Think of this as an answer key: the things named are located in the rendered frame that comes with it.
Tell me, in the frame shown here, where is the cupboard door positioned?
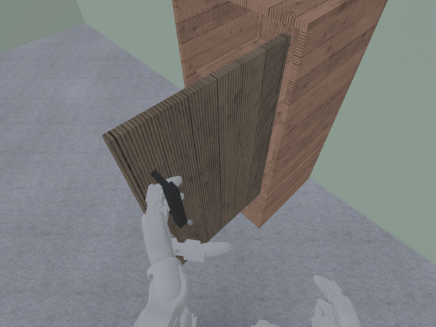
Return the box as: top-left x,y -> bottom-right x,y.
102,33 -> 291,265

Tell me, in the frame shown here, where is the robot left hand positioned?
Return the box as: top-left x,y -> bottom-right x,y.
142,176 -> 232,265

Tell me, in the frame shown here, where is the left robot thigh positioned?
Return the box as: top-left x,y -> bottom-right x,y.
180,311 -> 197,327

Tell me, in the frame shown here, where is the left robot forearm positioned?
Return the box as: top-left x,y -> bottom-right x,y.
133,258 -> 191,327

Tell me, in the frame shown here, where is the handle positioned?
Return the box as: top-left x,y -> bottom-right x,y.
151,170 -> 187,228

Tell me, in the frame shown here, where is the robot right hand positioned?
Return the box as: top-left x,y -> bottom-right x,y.
311,275 -> 364,327

